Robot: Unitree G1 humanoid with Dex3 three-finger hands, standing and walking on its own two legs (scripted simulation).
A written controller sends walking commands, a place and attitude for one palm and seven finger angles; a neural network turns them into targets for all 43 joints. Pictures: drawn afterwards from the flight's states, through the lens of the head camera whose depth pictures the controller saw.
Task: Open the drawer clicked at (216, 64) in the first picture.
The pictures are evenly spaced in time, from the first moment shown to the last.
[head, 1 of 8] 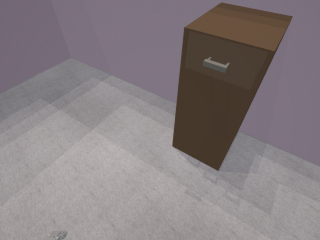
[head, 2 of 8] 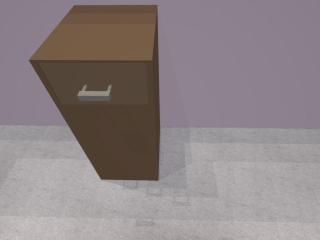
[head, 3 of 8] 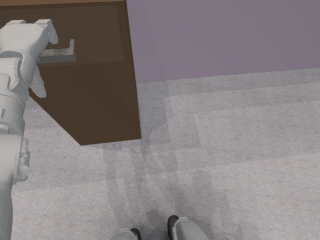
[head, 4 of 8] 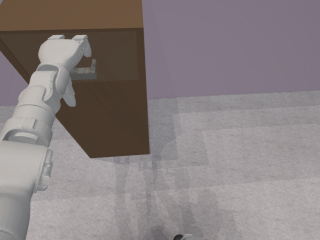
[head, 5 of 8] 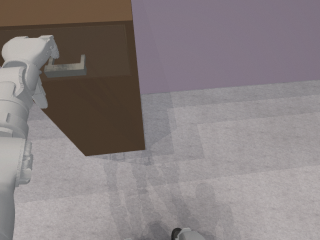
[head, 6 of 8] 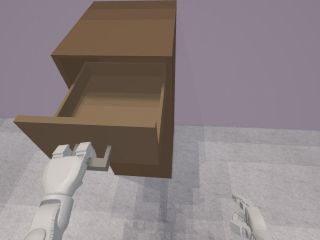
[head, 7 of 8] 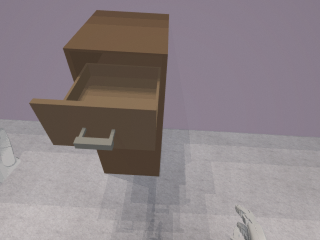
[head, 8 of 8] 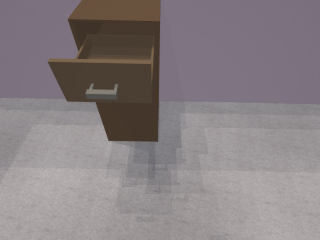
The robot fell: no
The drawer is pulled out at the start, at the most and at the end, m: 0.00 0.30 0.29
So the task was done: yes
